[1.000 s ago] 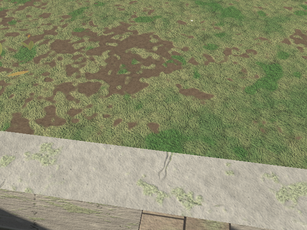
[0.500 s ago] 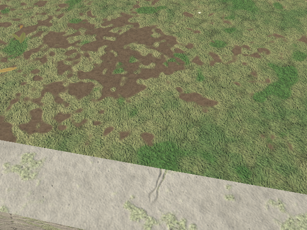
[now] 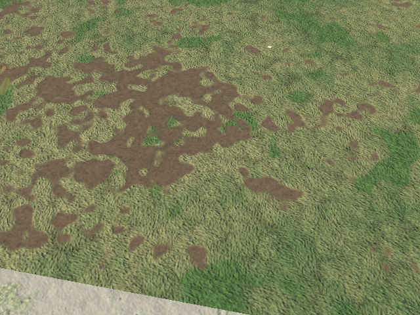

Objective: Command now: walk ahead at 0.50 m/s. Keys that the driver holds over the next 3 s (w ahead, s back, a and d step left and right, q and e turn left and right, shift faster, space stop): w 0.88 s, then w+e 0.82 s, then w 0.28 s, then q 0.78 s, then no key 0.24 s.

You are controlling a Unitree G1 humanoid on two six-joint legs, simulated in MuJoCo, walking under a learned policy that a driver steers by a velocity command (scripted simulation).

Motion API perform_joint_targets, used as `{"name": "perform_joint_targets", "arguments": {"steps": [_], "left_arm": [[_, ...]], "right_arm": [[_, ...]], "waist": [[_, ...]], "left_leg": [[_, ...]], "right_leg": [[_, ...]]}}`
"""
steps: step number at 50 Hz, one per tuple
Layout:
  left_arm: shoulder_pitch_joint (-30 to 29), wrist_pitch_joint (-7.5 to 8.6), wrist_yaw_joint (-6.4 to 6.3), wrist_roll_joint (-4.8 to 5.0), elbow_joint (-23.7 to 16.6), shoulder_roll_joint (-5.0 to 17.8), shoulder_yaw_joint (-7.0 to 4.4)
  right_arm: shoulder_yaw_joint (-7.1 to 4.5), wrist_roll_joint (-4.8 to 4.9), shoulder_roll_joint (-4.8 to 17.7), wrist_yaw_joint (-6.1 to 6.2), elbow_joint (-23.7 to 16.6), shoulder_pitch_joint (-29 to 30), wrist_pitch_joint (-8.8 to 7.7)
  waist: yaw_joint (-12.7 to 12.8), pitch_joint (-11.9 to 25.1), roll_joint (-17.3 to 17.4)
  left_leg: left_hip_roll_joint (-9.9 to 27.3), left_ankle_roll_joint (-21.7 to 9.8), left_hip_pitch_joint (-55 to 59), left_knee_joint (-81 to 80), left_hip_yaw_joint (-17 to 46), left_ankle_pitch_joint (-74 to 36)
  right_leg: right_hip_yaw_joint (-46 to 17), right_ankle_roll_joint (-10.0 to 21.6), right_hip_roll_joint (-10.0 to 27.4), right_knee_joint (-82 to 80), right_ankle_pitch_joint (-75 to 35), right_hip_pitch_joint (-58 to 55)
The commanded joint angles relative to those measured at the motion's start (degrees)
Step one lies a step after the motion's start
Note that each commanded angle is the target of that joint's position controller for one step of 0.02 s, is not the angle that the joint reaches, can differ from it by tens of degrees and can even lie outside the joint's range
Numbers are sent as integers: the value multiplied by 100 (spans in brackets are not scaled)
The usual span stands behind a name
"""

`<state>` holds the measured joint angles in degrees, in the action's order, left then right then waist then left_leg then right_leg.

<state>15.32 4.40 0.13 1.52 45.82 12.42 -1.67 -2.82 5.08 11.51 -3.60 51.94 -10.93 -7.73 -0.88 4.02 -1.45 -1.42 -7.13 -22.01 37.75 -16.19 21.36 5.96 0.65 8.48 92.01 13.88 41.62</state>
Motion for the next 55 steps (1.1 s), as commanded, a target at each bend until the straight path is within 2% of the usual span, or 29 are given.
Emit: {"name": "perform_joint_targets", "arguments": {"steps": [1,4,7,10,13,15,16,17,18,19,20,22,23,26,31,34,37,39,40,41,42,43,44,45,46,48,49,51,55], "left_arm": [[-116,-82,-6,-134,-618,-429,243],[-761,-55,163,-173,-819,-133,227],[-1650,-9,384,-22,-1097,-26,190],[-2081,-18,532,97,-1113,-70,193],[-2044,-28,645,90,-1000,25,130],[-485,176,643,-131,-488,513,-95],[642,284,563,-10,-246,1010,-248],[808,395,612,302,-191,1304,-312],[954,385,652,336,-214,1047,-302],[429,370,615,229,-331,855,-245],[160,424,613,226,-347,738,-251],[-146,493,514,414,-88,254,-164],[-362,411,393,508,-65,261,-136],[-182,256,357,237,42,511,-134],[1097,229,431,108,434,431,48],[1346,234,369,70,465,536,98],[1347,254,209,20,473,702,90],[837,357,222,12,327,842,95],[715,377,190,-48,265,884,96],[586,382,138,-63,203,701,177],[1649,279,81,-321,393,101,273],[1305,333,87,-182,431,779,90],[649,299,104,-26,240,942,4],[195,218,78,-106,-16,886,0],[233,109,50,-182,-3,736,-23],[761,-171,27,-6,259,495,-115],[647,-264,-6,-27,250,369,-109],[413,-315,-8,27,173,159,-109],[-148,-321,-6,-30,97,195,-152]], "right_arm": [[158,-142,-41,54,-317,240,37],[125,-156,197,-73,-114,-752,57],[90,-282,387,-17,-76,-1414,90],[135,-450,354,55,25,-1836,73],[176,-433,519,81,-36,-1548,16],[245,-656,682,45,-265,-939,-20],[356,-649,528,61,-403,-993,49],[256,-324,487,-22,-582,-1277,57],[192,-76,611,-100,-609,-1616,69],[160,-131,592,-64,-557,-1545,142],[235,-294,331,24,-531,-1389,183],[376,-304,-129,152,-417,-1350,198],[340,-403,-149,173,-472,-1159,198],[293,-474,38,183,-758,-760,255],[347,-342,23,-152,-997,333,115],[408,-292,-58,-365,-1089,1127,53],[463,-258,6,-472,-1143,1353,64],[341,-309,327,-484,-899,751,110],[240,-273,548,-454,-637,70,102],[61,-224,983,-376,-461,-785,39],[-193,-658,2039,130,-458,-1377,174],[-110,-624,1548,190,-502,-1782,180],[15,-556,1080,227,-457,-1435,213],[107,-495,775,242,-520,-835,206],[164,-512,549,235,-525,-300,150],[214,-656,270,131,-460,220,82],[194,-726,345,147,-389,181,73],[150,-755,536,212,-253,-88,73],[116,-784,721,401,-53,-622,138]], "waist": [[400,316,335],[8,184,587],[-329,-159,654],[-374,-670,541],[-82,-858,528],[892,40,-11],[1237,1266,-624],[815,1799,-1586],[1000,1792,-1580],[699,1260,-1052],[501,744,-331],[-19,-224,436],[-244,-589,469],[-257,-208,213],[320,-329,-20],[471,-815,-106],[394,-988,-161],[-18,-712,-232],[-329,-311,-145],[-677,336,-159],[-445,1328,1985],[-1031,2122,1384],[-812,1055,779],[-408,421,-59],[2,154,-404],[428,-41,-120],[433,-181,-35],[405,-307,187],[180,-313,545]], "left_leg": [[1082,484,-138,-1366,895,-3796],[1284,48,525,-1468,1196,-3660],[1492,-192,997,-1811,1574,-2919],[1593,-256,1360,-1950,1699,-2743],[1544,-225,1275,-1687,1385,-3164],[1048,-64,805,412,723,-4210],[734,165,-243,2191,486,-1238],[75,210,-2123,4026,713,2285],[5,283,-3287,4830,753,1522],[357,516,-3604,5445,687,1046],[605,652,-3233,5492,649,727],[1010,716,-2300,4722,879,271],[1059,747,-1975,4612,995,133],[1018,728,-1992,3966,858,-134],[928,758,-2582,2522,505,-955],[688,538,-2325,1488,380,-1050],[243,317,-1237,582,190,-780],[-7,4,-99,177,135,-549],[-30,-91,854,-341,136,-611],[838,-107,2422,-652,974,-592],[2931,-1384,4431,-1159,4997,-2093],[2974,-1442,4996,-1883,6092,-1221],[2870,-1163,4140,-2103,5126,-764],[2697,-894,3005,-2386,4246,-735],[2344,-611,2030,-2610,3458,-586],[1691,-113,654,-2684,1917,-796],[1540,80,319,-2719,1524,-1228],[1354,346,214,-2688,1051,-1853],[1314,526,809,-2742,682,-2215]], "right_leg": [[160,-97,227,-300,-394,191],[372,-375,275,-929,73,717],[555,-489,224,-1938,249,729],[622,-365,-63,-3152,364,372],[649,12,-486,-4471,847,-947],[636,519,-753,-5782,428,-3299],[-312,461,301,-5832,11,-5407],[-2247,299,1130,-6087,-1174,-6653],[-3449,622,1599,-7048,-2778,-6754],[-2881,886,1519,-7046,-3174,-6199],[-2098,1187,1295,-6883,-3032,-5037],[-1199,981,792,-7174,-982,-2671],[-1140,968,747,-7446,-993,-1824],[-715,1012,475,-7509,-1845,-2155],[-569,873,375,-7499,-2151,-3324],[-464,698,251,-7633,-2390,-3545],[-262,503,244,-7327,-3030,-3481],[9,461,184,-6368,-4566,-3292],[241,438,-43,-5454,-4337,-3092],[399,376,-330,-4185,-1997,-2184],[-160,282,-988,-1223,1192,270],[-1670,387,-1167,-208,1430,943],[-1698,407,-963,-78,985,1471],[-1470,340,-672,-100,415,1385],[-1407,263,-395,-343,-125,931],[-1306,207,-72,-733,-597,-90],[-1240,154,-72,-798,-698,-188],[-1278,83,-51,-1025,-1043,22],[-1282,24,-105,-1862,-1719,583]]}}
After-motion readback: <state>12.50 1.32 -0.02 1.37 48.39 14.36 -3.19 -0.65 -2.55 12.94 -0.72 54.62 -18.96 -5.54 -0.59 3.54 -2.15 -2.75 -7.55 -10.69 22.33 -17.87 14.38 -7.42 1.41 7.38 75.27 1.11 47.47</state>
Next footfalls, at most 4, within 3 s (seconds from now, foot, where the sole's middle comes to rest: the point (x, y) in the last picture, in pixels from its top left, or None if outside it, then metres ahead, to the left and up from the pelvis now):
0.32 right None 0.26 -0.12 -0.75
0.82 left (215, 305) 0.54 0.00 -0.75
1.52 right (278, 235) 0.79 -0.23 -0.75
1.96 left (250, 162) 1.13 -0.16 -0.75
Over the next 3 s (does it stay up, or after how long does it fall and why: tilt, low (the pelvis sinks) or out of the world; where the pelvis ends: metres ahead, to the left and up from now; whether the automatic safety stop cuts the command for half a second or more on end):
stays up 1.06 -0.21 0.03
